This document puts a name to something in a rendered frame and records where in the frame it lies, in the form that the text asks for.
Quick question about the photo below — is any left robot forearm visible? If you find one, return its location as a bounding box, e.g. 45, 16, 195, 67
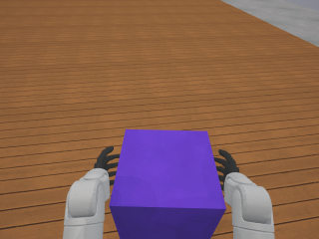
63, 168, 111, 239

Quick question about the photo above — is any right robot forearm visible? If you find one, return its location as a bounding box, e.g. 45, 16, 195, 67
223, 172, 275, 239

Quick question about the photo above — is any carton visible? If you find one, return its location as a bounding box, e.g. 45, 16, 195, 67
109, 129, 226, 239

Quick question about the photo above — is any left robot hand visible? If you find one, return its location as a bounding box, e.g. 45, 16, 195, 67
94, 146, 120, 186

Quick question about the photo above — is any right robot hand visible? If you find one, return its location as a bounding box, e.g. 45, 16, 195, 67
214, 149, 239, 191

